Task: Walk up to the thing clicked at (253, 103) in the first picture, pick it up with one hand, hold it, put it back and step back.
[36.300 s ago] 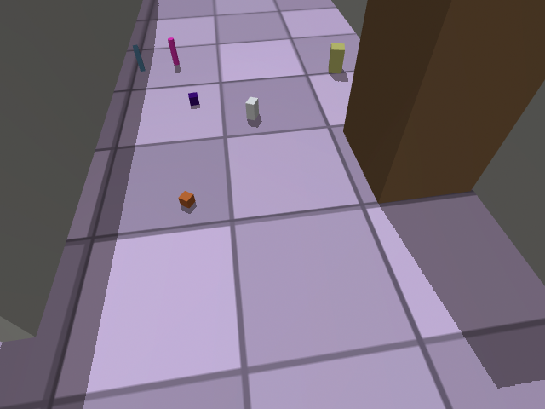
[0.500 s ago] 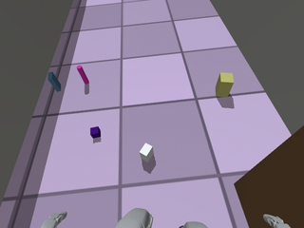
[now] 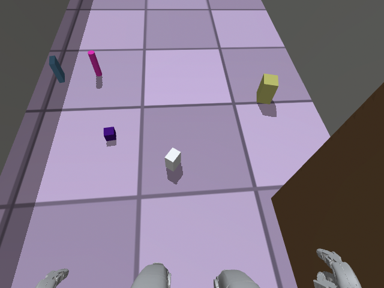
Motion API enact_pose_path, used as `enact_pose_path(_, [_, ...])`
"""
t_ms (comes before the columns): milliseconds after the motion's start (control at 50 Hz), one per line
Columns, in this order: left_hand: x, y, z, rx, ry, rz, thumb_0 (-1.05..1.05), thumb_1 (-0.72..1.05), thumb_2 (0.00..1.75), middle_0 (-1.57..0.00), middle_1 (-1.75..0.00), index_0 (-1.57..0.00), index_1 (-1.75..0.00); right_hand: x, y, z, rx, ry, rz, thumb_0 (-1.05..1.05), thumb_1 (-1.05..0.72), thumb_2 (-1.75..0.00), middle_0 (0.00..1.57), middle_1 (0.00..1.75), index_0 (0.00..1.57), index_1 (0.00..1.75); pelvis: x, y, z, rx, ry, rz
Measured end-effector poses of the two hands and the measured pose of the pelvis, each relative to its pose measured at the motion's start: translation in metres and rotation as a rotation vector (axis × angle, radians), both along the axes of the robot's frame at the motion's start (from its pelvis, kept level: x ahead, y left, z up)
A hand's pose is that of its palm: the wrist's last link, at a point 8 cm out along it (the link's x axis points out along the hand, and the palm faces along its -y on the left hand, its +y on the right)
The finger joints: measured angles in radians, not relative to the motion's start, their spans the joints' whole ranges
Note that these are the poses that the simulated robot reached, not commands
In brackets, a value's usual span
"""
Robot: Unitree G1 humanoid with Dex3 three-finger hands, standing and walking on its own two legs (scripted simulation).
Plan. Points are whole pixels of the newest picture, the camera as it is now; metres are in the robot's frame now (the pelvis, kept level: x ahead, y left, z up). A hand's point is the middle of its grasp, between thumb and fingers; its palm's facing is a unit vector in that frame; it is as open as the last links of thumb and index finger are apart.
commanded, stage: step back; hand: left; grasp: from above
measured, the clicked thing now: (173, 159) +0.75 +0.13 -0.70
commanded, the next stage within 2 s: stand in 1.88 s
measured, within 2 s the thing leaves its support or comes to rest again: neither
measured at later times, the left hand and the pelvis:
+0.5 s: hand out of the picture -0.05 +0.25 -0.14, palm faces +0.06 -0.91 -0.41, open 7.3 cm; pelvis -0.18 -0.03 -0.01, yaw +4 degrees
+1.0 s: hand out of the picture -0.27 +0.20 -0.13, palm faces +0.04 -0.90 -0.43, open 7.4 cm; pelvis -0.30 -0.08 +0.00, yaw +2 degrees
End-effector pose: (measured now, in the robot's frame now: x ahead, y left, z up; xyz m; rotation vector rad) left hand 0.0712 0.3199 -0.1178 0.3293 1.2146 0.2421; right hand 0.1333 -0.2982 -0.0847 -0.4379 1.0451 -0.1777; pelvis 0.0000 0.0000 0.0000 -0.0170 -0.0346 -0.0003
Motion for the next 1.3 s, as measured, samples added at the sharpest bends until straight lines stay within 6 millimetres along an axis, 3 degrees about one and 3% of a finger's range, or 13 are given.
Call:
enact_pose_path(100, [-0.041,-0.020,0.000,0.034,0.020,-0.023,0.00,0.91,0.90,-0.20,-0.30,-0.20,-0.30,-0.029,-0.028,-0.022,0.028,-0.034,-0.016,0.00,-0.90,-0.89,0.21,0.30,0.20,0.30,-0.041,-0.019,-0.014,-0.007,-0.021,-0.022])
enact_pose_path(200, [-0.085,-0.040,0.022,0.043,0.016,-0.016,0.00,0.91,0.90,-0.20,-0.30,-0.21,-0.30,-0.078,-0.042,-0.030,0.064,0.021,-0.065,0.01,-0.90,-0.89,0.21,0.30,0.20,0.30,-0.069,-0.030,-0.004,0.048,-0.015,-0.020])
enact_pose_path(320, [-0.100,-0.041,0.038,0.083,-0.046,-0.022,0.00,0.90,0.90,-0.20,-0.30,-0.21,-0.30,-0.145,-0.048,-0.036,0.062,0.118,-0.063,0.01,-0.90,-0.89,0.20,0.30,0.20,0.30,-0.104,-0.035,0.002,0.059,0.016,0.020])
enact_pose_path(440, [-0.111,-0.034,0.025,0.079,-0.160,-0.028,0.00,0.90,0.90,-0.20,-0.30,-0.21,-0.30,-0.202,-0.040,-0.045,0.034,0.199,-0.014,0.01,-0.90,-0.89,0.20,0.30,0.20,0.30,-0.152,-0.034,-0.011,0.031,0.012,0.089])
enact_pose_path(520, [-0.139,-0.037,0.010,0.034,-0.157,-0.004,0.00,0.91,0.90,-0.20,-0.30,-0.20,-0.30,-0.234,-0.031,-0.037,0.036,0.200,-0.007,0.01,-0.90,-0.89,0.21,0.30,0.20,0.30,-0.184,-0.034,-0.011,0.060,-0.019,0.073])
enact_pose_path(600, [-0.177,-0.049,0.010,-0.014,-0.111,0.015,0.00,0.91,0.90,-0.20,-0.30,-0.20,-0.30,-0.254,-0.036,-0.020,0.019,0.168,-0.003,0.01,-0.90,-0.89,0.21,0.30,0.20,0.30,-0.206,-0.039,0.000,0.004,-0.012,0.082])
enact_pose_path(700, [-0.232,-0.060,0.006,-0.018,-0.059,0.023,0.00,0.91,0.90,-0.20,-0.30,-0.20,-0.30,-0.256,-0.054,-0.008,0.002,0.083,0.012,0.01,-0.90,-0.89,0.21,0.30,0.20,0.30,-0.238,-0.053,0.001,0.004,0.008,0.048])
enact_pose_path(800, [-0.290,-0.076,-0.001,0.022,0.011,0.005,0.00,0.91,0.90,-0.20,-0.30,-0.20,-0.30,-0.262,-0.079,-0.020,0.022,-0.013,0.008,0.01,-0.90,-0.89,0.21,0.30,0.20,0.30,-0.272,-0.070,-0.012,-0.008,-0.009,0.003])
enact_pose_path(860, [-0.323,-0.087,0.006,0.026,0.038,0.017,0.00,0.91,0.90,-0.20,-0.30,-0.20,-0.30,-0.281,-0.085,-0.025,0.044,-0.003,-0.019,0.00,-0.90,-0.89,0.20,0.30,0.20,0.30,-0.283,-0.076,-0.008,-0.005,-0.016,0.005])
enact_pose_path(920, [-0.344,-0.089,0.017,0.041,0.051,0.037,0.00,0.91,0.90,-0.20,-0.30,-0.21,-0.30,-0.305,-0.088,-0.028,0.073,0.036,-0.039,0.01,-0.90,-0.89,0.20,0.30,0.20,0.30,-0.289,-0.078,-0.002,0.028,-0.009,-0.001])
enact_pose_path(1080, [-0.355,-0.066,0.027,0.074,-0.015,0.065,0.00,0.90,0.90,-0.21,-0.30,-0.21,-0.30,-0.357,-0.077,-0.044,0.080,0.191,-0.008,0.01,-0.90,-0.89,0.20,0.30,0.20,0.30,-0.304,-0.069,-0.003,0.021,0.016,0.078])
enact_pose_path(1180, [-0.354,-0.054,0.022,0.061,-0.002,0.070,0.00,0.91,0.90,-0.20,-0.30,-0.20,-0.30,-0.367,-0.058,-0.037,0.102,0.168,-0.019,0.01,-0.90,-0.89,0.20,0.30,0.20,0.30,-0.307,-0.062,0.000,0.051,-0.003,0.065])
enact_pose_path(1300, [-0.327,-0.061,0.023,0.039,-0.047,0.031,0.00,0.91,0.90,-0.20,-0.30,-0.20,-0.30,-0.370,-0.065,-0.028,0.101,0.138,-0.044,0.01,-0.90,-0.89,0.21,0.30,0.20,0.30,-0.301,-0.069,0.004,0.029,-0.012,0.061])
